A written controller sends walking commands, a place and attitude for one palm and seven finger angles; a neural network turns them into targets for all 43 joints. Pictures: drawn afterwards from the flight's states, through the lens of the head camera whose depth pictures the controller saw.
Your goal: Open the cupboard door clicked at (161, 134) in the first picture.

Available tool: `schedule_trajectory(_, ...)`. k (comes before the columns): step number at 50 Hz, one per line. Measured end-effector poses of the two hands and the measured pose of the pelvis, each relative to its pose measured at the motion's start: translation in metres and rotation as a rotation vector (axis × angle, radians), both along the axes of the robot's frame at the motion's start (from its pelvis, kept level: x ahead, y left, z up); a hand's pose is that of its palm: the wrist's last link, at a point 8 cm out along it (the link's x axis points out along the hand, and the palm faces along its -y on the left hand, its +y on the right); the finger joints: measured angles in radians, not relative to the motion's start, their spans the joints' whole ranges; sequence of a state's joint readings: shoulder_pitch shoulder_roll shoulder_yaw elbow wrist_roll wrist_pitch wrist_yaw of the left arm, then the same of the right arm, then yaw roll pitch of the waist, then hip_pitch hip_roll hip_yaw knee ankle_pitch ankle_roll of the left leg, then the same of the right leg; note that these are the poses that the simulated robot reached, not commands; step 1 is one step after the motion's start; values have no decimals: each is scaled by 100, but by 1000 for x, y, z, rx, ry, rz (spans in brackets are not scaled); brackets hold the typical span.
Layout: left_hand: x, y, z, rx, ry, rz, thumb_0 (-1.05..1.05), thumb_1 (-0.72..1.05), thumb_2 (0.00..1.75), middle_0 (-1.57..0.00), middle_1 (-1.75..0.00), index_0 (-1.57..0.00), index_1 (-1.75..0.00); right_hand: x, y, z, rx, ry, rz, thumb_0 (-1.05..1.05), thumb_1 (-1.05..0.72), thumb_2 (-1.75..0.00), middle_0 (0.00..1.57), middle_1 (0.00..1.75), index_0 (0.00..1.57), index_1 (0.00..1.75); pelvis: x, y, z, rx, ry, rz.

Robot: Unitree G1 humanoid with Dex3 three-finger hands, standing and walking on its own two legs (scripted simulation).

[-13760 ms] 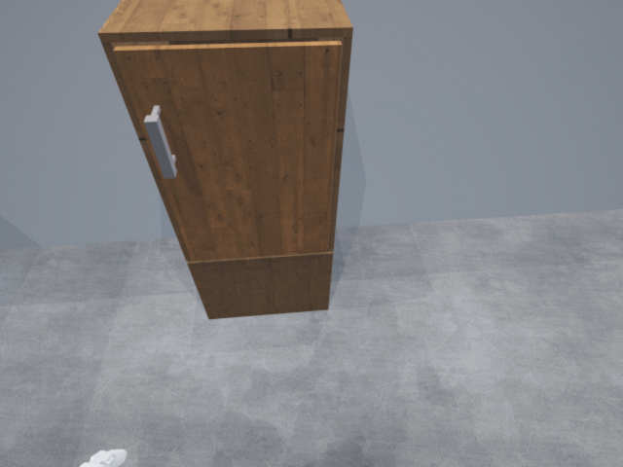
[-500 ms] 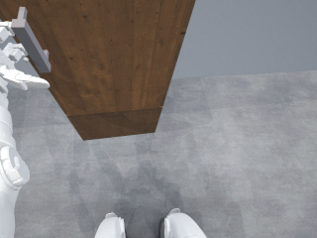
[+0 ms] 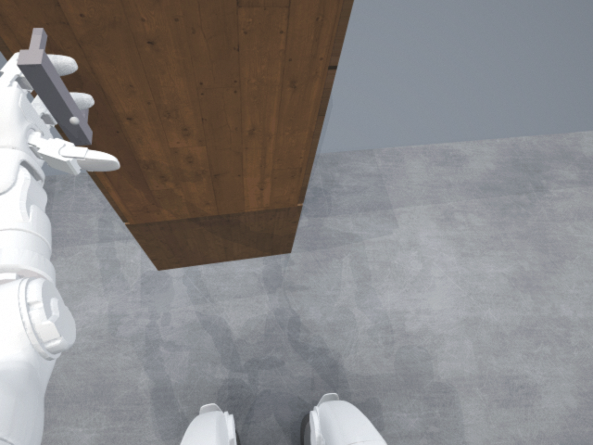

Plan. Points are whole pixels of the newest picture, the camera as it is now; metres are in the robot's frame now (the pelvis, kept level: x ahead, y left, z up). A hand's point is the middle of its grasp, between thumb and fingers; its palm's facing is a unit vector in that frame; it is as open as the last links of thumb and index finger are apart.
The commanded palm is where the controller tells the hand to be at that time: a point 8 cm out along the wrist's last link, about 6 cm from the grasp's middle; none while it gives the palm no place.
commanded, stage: slide the fingers in behind the handle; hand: left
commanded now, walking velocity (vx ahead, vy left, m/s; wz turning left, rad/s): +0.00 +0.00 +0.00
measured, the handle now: (62, 90) +0.56 +0.25 +0.09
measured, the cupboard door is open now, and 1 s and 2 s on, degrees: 0 0 43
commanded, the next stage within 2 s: close the thumb around the handle in 0.18 s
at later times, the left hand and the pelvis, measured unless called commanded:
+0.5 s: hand (73, 120) +0.52 +0.23 +0.08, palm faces +0.07 -1.00 +0.00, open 12.6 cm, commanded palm +0.49 +0.28 +0.08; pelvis +0.00 +0.00 +0.00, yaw +0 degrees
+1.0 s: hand (80, 124) +0.51 +0.23 +0.08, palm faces +0.04 -1.00 +0.02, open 5.7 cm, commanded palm +0.49 +0.27 +0.08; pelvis +0.00 +0.00 +0.00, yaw +0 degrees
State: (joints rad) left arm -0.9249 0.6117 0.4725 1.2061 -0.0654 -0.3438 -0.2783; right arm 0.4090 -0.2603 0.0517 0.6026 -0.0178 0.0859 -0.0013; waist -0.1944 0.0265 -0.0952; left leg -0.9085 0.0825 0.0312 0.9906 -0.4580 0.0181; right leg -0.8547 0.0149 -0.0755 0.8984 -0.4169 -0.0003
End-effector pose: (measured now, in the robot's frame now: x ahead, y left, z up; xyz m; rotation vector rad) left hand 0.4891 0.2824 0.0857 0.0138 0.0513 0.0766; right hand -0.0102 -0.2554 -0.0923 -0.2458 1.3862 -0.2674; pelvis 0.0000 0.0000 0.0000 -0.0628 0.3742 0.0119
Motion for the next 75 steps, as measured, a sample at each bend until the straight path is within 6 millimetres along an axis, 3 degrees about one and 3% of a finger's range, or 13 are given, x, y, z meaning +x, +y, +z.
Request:
schedule_trajectory(20, 2, 0, -1, -9, -5, -8, -1, -45, 32, -30, -120, -32, -123, -17, -13, 3, -33, 41, -7, 1, -91, -90, 20, 30, 20, 30, -5, -6, -2, 0, 12, 1)
schedule_trajectory(27, 2, 4, -1, -13, 7, -6, -1, -20, 42, -32, -123, -33, -124, -14, -10, 4, -29, 35, -6, 1, -91, -90, 20, 30, 20, 30, -3, -4, -1, -1, 10, 2)
schedule_trajectory(41, 3, 10, -6, -17, 7, -27, 0, 52, 73, -37, -131, -37, -131, -4, -1, 3, -23, 23, 3, 1, -91, -90, 20, 30, 20, 30, 0, 2, -1, -5, 15, 2)
schedule_trajectory(48, 1, -3, -7, -39, -9, -46, 1, 68, 82, -39, -134, -39, -134, -2, 2, 1, -18, 14, 3, 1, -91, -90, 20, 30, 20, 30, 0, 5, -2, -6, 9, 1)
schedule_trajectory(57, -2, -7, -6, -9, 1, -1, 0, 71, 85, -35, -135, -38, -135, -6, 4, -2, 1, -7, -10, 1, -91, -90, 20, 30, 20, 30, -3, 4, -1, -1, -1, -6)
schedule_trajectory(67, -29, -14, -6, 0, -16, 7, 0, 72, 79, -35, -135, -35, -135, -2, 1, -1, 31, -24, -27, 1, -91, -90, 20, 30, 20, 30, 3, -1, 5, 11, -29, -19)
schedule_trajectory(75, -77, -30, -7, -5, -33, -13, 1, 70, 73, -37, -135, -35, -135, 42, -7, 6, 50, -165, -3, 1, -91, -90, 20, 30, 20, 30, 10, -7, 15, 25, -84, -20)
